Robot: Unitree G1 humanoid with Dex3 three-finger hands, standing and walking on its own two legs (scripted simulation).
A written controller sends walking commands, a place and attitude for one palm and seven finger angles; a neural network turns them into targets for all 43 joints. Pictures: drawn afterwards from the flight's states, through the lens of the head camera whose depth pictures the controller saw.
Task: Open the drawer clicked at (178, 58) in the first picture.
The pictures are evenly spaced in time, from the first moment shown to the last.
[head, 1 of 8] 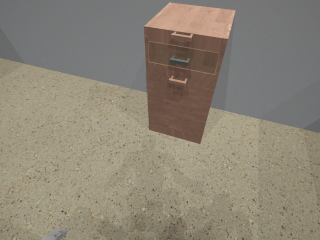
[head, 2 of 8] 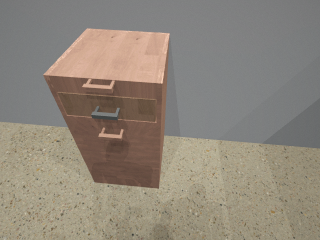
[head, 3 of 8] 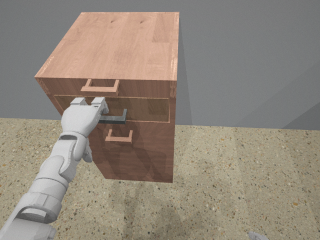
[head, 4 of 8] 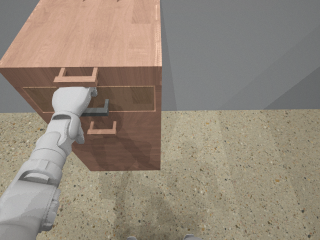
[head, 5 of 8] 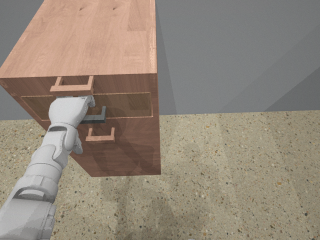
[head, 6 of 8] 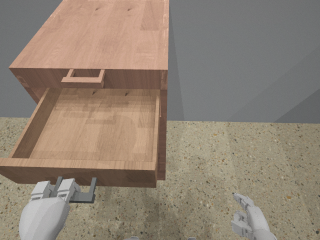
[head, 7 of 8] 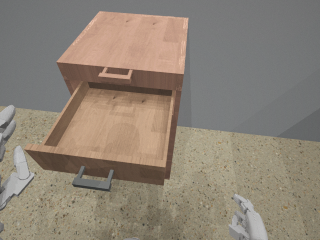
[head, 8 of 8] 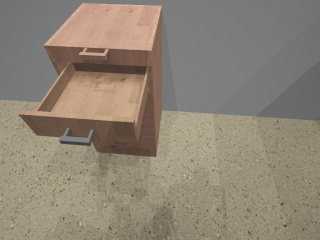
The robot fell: no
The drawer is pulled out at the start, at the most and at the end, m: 0.00 0.30 0.30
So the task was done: yes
